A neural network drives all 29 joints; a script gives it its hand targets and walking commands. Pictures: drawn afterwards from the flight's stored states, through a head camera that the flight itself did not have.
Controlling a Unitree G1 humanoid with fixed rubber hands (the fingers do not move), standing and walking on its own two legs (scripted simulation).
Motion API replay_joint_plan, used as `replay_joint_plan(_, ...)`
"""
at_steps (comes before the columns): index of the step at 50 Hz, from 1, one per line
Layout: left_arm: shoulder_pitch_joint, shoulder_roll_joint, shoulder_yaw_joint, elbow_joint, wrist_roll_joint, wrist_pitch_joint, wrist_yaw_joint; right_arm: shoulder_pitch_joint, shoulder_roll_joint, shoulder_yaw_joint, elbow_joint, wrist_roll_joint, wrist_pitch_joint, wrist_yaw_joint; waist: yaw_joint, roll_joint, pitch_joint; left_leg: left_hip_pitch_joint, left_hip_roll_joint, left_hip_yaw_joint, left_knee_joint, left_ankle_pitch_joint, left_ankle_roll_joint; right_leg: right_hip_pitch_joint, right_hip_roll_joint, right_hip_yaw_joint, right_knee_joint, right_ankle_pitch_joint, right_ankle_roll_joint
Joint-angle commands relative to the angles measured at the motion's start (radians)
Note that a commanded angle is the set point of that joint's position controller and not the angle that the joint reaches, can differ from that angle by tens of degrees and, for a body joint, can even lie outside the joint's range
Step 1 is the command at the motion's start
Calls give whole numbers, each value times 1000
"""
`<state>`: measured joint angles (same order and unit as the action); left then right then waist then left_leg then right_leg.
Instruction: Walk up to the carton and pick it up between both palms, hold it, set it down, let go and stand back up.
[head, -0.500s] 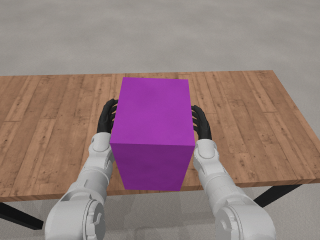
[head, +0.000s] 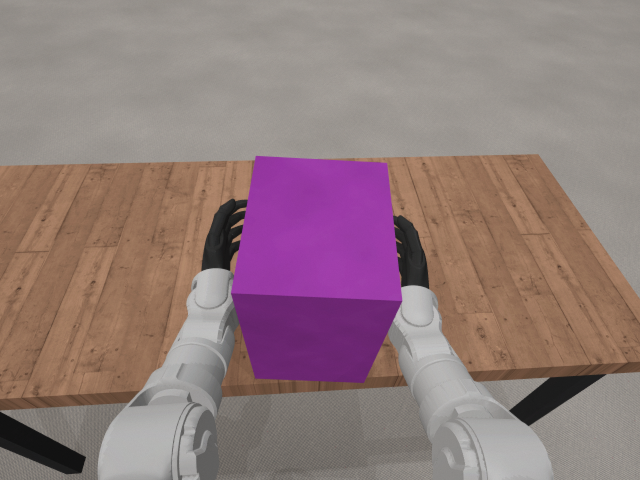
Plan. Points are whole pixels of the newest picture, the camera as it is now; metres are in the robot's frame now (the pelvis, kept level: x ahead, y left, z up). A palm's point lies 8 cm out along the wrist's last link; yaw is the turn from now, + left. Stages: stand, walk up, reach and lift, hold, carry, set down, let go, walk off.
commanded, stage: reach and lift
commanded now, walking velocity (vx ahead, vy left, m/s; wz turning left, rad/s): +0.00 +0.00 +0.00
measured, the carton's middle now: (315, 280) +0.38 +0.02 +0.03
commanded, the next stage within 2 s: none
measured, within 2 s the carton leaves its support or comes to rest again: neither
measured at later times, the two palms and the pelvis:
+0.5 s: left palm (217, 257) +0.38 +0.14 +0.08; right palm (415, 277) +0.36 -0.11 +0.07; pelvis -0.02 +0.00 +0.00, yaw +0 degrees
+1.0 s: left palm (190, 215) +0.36 +0.15 +0.18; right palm (421, 240) +0.36 -0.10 +0.14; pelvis -0.03 +0.00 +0.00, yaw +1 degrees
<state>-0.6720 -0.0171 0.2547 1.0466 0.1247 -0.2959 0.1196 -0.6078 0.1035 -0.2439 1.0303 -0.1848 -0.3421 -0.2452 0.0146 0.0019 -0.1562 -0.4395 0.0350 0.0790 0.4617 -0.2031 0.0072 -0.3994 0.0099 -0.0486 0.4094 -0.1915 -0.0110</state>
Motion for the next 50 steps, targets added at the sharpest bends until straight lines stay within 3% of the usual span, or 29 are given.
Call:
replay_joint_plan(1, -654, -693, -274, -138, 150, -79, -125, -733, 646, 340, -198, -107, -129, 194, -1, 10, -611, 287, -25, -44, -2, 498, -67, 339, 20, -2, -43, 477, 15)
replay_joint_plan(3, -651, -698, -275, -132, 149, -77, -127, -736, 646, 349, -184, -106, -137, 194, 10, -1, -596, 315, -21, -39, 7, 533, -69, 352, 27, -10, -40, 491, 17)
replay_joint_plan(5, -688, -706, -273, -133, 157, -75, -123, -731, 623, 310, -136, -117, -134, 193, -15, 5, -543, 350, -22, -39, -8, 522, -76, 312, 28, -29, -57, 435, 14)
replay_joint_plan(6, -647, -695, -240, -89, 177, -62, -131, -713, 620, 311, -126, -114, -127, 193, 18, -11, -486, 317, -25, -29, -23, 483, -64, 331, 19, -11, -70, 407, 15)
replay_joint_plan(7, -702, -709, -277, -144, 162, -60, -126, -785, 620, 326, -161, -92, -135, 199, 19, 18, -570, 352, -22, -30, -12, 492, -70, 315, 29, -21, -65, 380, 11)
replay_joint_plan(8, -719, -691, -266, -110, 163, -56, -131, -755, 610, 289, -109, -115, -121, 193, -3, -1, -484, 333, -24, -37, -32, 432, -66, 286, 24, -20, -85, 306, 9)
replay_joint_plan(11, -793, -688, -258, -124, 136, -52, -134, -804, 617, 270, -130, -109, -105, 197, -1, -31, -498, 310, -27, -25, -42, 345, -47, 272, 15, -7, -93, 239, 11)
replay_joint_plan(13, -817, -695, -278, -151, 123, -58, -120, -822, 617, 286, -171, -106, -112, 210, 7, 5, -578, 304, -23, -19, -35, 340, -58, 239, 24, -16, -82, 217, 2)
replay_joint_plan(14, -789, -707, -287, -104, 145, -29, -118, -793, 580, 273, -86, -104, -88, 209, -11, 25, -445, 324, -23, -24, -54, 295, -63, 201, 29, -25, -109, 132, -3)
replay_joint_plan(15, -785, -670, -278, -132, 138, -8, -124, -825, 586, 281, -150, -93, -85, 206, 16, -3, -484, 321, -20, -13, -41, 287, -53, 216, 24, -21, -107, 126, 1)
replay_joint_plan(16, -807, -687, -272, -103, 146, 17, -130, -795, 576, 257, -92, -105, -53, 201, -7, -7, -438, 304, -27, -11, -61, 234, -38, 205, 23, -19, -112, 95, 2)
replay_joint_plan(18, -838, -694, -288, -157, 122, 50, -127, -819, 575, 261, -146, -99, -29, 203, 7, -26, -479, 324, -20, -15, -69, 195, -31, 178, 27, -25, -118, 22, -2)
replay_joint_plan(20, -829, -729, -321, -182, 98, 105, -122, -847, 573, 320, -196, -44, 14, 206, 15, -31, -446, 353, -20, -14, -73, 222, -27, 190, 34, -22, -128, 40, -2)
replay_joint_plan(21, -841, -725, -332, -197, 94, 103, -122, -832, 599, 320, -192, -27, 25, 201, -7, -39, -463, 335, -24, -27, -61, 226, -24, 221, 28, -10, -116, 76, 1)
replay_joint_plan(25, -781, -807, -479, -311, 25, 153, -89, -908, 625, 461, -371, 94, 63, 189, -21, 37, -689, 379, -36, -60, -1, 404, -61, 297, 45, 0, -81, 295, 5)
replay_joint_plan(27, -753, -834, -515, -434, -1, 163, -67, -857, 637, 539, -433, 155, 80, 189, 5, 46, -777, 442, -34, -73, 29, 524, -80, 312, 66, 0, -77, 374, -3)
replay_joint_plan(28, -779, -816, -517, -467, -11, 173, -64, -846, 615, 536, -411, 152, 97, 182, -23, 40, -711, 460, -33, -79, 29, 534, -83, 285, 69, -9, -81, 367, 3)
replay_joint_plan(30, -733, -811, -548, -514, -10, 232, -57, -857, 588, 559, -461, 181, 131, 178, -27, 68, -713, 510, -23, -94, 46, 591, -89, 265, 75, -18, -88, 364, -3)
replay_joint_plan(33, -586, -751, -499, -484, 26, 367, -76, -812, 541, 583, -498, 209, 211, 154, -16, 3, -554, 511, -38, -85, 17, 562, -65, 330, 67, -6, -105, 386, 17)
replay_joint_plan(37, -592, -640, -350, -440, 93, 516, -142, -826, 471, 469, -430, 201, 318, 131, -27, -47, -252, 484, -38, -71, -69, 325, -27, 361, 40, 5, -157, 166, 24)
replay_joint_plan(38, -630, -660, -401, -554, 58, 537, -151, -803, 467, 482, -464, 225, 334, 129, -40, -25, -276, 512, -39, -76, -61, 375, -38, 381, 41, 3, -141, 225, 28)
replay_joint_plan(41, -734, -715, -423, -564, 19, 570, -162, -1010, 510, 484, -602, 253, 337, 133, -56, -34, -335, 482, -57, -74, -70, 334, -33, 400, 33, 8, -139, 237, 29)
replay_joint_plan(42, -710, -748, -504, -628, -9, 571, -158, -978, 517, 508, -663, 248, 329, 129, -76, 13, -424, 477, -67, -79, -57, 409, -53, 432, 34, 0, -118, 357, 25)
replay_joint_plan(44, -746, -785, -582, -714, -59, 573, -147, -1050, 575, 583, -798, 304, 332, 121, -83, 20, -587, 501, -79, -101, -22, 483, -53, 466, 41, 14, -95, 472, 34)
replay_joint_plan(45, -734, -799, -599, -731, -73, 568, -131, -1095, 585, 629, -848, 323, 331, 123, -50, 24, -699, 524, -82, -93, -3, 527, -54, 481, 48, 20, -80, 535, 38)
replay_joint_plan(47, -702, -776, -601, -701, -62, 604, -121, -1043, 557, 621, -793, 325, 379, 116, -76, 36, -585, 502, -76, -110, -17, 476, -56, 439, 52, 17, -94, 473, 35)
replay_joint_plan(48, -709, -744, -526, -665, -24, 630, -130, -1036, 542, 586, -731, 320, 403, 115, -56, 20, -508, 482, -71, -103, -40, 400, -39, 423, 46, 21, -119, 369, 33)
replay_joint_plan(49, -726, -696, -479, -643, 2, 660, -145, -963, 510, 536, -631, 300, 441, 113, -76, -1, -344, 469, -64, -95, -79, 283, -26, 409, 35, 18, -141, 268, 38)
replay_joint_plan(50, -724, -676, -412, -569, 38, 682, -158, -1002, 498, 493, -578, 282, 452, 122, -51, -18, -250, 463, -59, -87, -101, 200, -10, 365, 33, 22, -161, 137, 37)
